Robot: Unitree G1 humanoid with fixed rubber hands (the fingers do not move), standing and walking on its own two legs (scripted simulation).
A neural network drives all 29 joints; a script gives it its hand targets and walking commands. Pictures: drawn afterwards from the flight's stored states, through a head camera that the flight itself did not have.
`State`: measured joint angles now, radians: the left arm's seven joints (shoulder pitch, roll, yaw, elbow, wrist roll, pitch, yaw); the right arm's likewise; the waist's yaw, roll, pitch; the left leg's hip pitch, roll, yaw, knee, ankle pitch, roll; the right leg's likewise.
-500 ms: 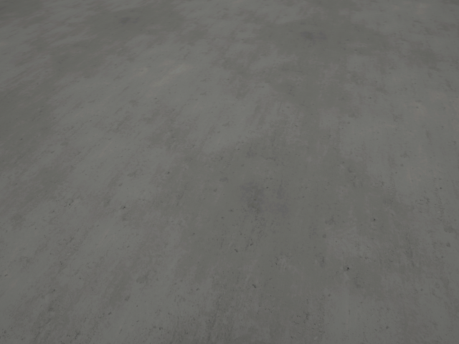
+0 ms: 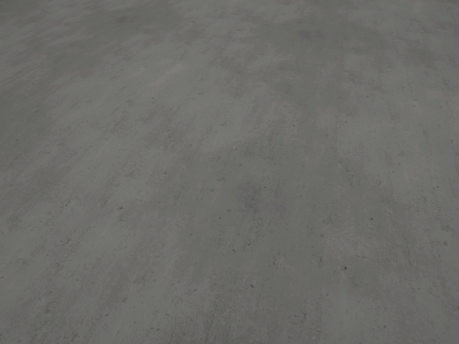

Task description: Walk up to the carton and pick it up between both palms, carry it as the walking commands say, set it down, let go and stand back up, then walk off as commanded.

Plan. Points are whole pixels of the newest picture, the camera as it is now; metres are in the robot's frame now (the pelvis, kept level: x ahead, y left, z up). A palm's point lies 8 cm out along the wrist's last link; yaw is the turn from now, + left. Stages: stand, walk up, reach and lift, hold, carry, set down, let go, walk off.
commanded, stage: walk off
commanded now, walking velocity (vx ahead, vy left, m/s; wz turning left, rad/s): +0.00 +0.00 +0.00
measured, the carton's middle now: out of the picture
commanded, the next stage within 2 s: none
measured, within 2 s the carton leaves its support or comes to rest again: neither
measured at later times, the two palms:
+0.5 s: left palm out of the picture -0.06 +0.31 -0.15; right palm out of the picture -0.01 -0.20 -0.13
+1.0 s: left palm out of the picture -0.30 +0.23 -0.09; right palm out of the picture -0.03 -0.26 -0.14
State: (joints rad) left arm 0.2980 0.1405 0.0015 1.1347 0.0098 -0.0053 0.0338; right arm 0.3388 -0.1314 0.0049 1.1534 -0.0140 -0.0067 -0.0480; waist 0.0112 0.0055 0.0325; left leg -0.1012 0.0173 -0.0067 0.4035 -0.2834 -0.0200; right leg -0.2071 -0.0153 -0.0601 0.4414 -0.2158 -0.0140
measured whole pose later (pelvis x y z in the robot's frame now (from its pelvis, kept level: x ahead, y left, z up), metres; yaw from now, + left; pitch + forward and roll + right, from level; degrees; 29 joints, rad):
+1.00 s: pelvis -0.22 -0.05 +0.00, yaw +29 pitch +1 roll +2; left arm 0.24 0.25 0.06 0.84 0.03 0.07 0.06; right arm 0.22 -0.29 -0.12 0.84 -0.03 0.09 0.02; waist -0.01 0.05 0.06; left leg -0.67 -0.12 -0.08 1.29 -0.35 -0.07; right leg -0.18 -0.04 -0.09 0.45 -0.27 -0.04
